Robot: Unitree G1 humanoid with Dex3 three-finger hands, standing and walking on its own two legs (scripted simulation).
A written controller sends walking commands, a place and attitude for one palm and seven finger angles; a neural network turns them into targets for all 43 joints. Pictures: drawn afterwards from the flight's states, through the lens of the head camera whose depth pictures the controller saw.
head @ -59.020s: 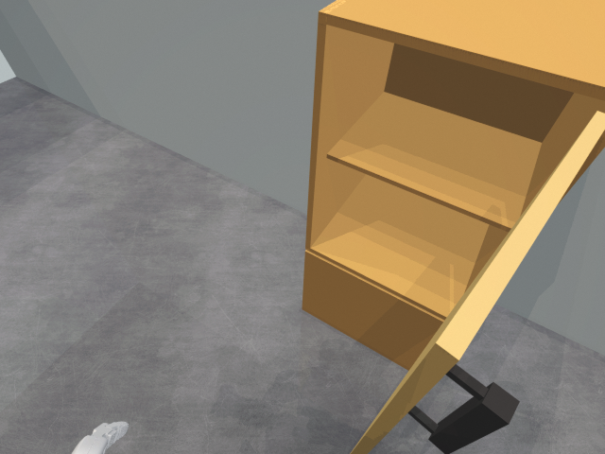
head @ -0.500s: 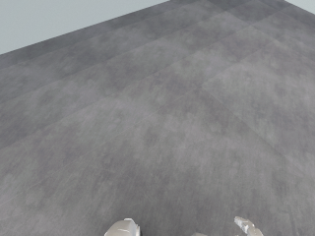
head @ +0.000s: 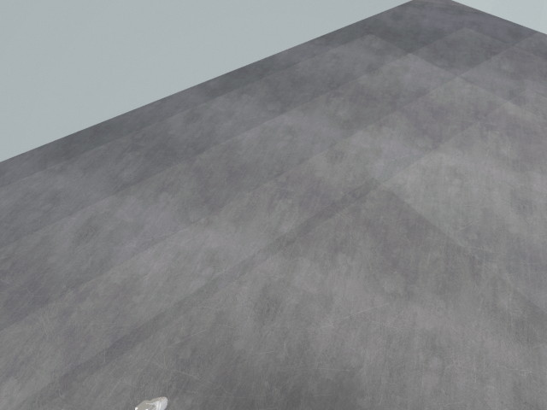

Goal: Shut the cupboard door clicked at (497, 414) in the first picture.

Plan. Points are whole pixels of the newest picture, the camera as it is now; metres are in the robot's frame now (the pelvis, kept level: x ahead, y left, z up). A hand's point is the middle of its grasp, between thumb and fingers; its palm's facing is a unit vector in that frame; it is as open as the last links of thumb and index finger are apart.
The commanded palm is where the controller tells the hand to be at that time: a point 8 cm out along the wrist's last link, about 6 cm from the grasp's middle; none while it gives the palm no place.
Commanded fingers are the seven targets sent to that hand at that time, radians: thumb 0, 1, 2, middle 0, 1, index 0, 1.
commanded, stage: turn to face it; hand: left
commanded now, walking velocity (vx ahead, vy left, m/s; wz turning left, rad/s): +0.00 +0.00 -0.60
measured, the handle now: out of the picture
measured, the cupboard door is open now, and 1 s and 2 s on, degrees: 42 42 42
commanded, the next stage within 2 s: none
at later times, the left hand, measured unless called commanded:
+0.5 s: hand (146, 391) +0.17 +0.24 -0.17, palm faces -0.16 -0.97 -0.18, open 7.4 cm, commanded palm none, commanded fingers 0.00 0.90 0.90 -0.20 -0.30 -0.20 -0.30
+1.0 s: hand (219, 335) +0.26 +0.12 -0.15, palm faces -0.54 -0.80 -0.25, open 7.4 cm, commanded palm none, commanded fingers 0.00 0.90 0.90 -0.20 -0.30 -0.20 -0.30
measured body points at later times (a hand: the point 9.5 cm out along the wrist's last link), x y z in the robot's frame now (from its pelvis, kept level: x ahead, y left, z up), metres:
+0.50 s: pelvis +0.07 +0.05 +0.01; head +0.11 +0.08 +0.46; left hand +0.18 +0.29 -0.15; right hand +0.12 -0.20 -0.11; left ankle +0.11 +0.12 -0.73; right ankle +0.02 -0.09 -0.64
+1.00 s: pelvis +0.07 +0.01 +0.00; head +0.09 -0.02 +0.45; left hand +0.29 +0.16 -0.13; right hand -0.04 -0.24 -0.15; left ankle +0.13 +0.14 -0.66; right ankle +0.01 -0.09 -0.73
